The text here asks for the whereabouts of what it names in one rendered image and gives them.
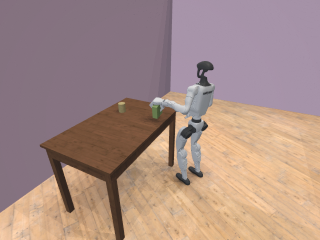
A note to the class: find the sponge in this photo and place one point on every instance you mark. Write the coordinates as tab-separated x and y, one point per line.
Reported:
156	111

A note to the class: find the robot left forearm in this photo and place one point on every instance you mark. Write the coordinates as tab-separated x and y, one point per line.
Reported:
173	105

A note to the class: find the table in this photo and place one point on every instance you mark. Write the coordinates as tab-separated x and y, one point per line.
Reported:
105	145

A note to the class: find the robot left hand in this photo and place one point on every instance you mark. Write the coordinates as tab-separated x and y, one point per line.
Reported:
157	101

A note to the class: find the left robot upper arm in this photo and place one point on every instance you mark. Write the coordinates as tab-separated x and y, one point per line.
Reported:
191	92

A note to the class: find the left robot shin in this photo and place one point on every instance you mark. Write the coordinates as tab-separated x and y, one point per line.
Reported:
182	163

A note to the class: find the robot right thigh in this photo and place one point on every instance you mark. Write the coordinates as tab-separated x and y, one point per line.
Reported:
195	137

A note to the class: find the right robot upper arm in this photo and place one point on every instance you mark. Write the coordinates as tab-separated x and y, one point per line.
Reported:
212	95

